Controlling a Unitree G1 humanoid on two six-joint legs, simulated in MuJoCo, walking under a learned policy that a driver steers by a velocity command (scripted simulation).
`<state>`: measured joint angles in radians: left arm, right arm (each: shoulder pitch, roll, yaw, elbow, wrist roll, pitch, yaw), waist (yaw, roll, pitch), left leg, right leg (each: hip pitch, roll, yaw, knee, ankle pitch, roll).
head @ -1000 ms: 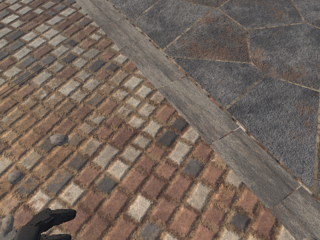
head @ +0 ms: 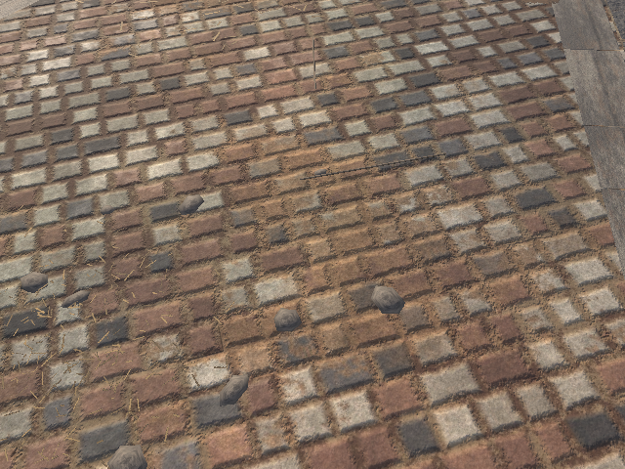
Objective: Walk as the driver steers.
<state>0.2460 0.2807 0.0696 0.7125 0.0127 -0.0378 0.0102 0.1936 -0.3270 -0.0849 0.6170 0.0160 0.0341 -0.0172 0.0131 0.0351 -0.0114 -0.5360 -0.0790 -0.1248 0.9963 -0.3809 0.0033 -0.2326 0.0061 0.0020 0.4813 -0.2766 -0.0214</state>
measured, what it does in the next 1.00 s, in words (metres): walks ahead: left foot, then right foot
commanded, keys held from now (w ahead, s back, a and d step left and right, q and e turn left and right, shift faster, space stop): w+q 0.10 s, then w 0.18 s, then w+e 0.72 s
